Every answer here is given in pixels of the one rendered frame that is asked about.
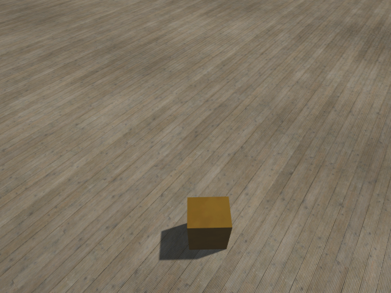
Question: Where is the carton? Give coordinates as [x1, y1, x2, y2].
[187, 197, 232, 250]

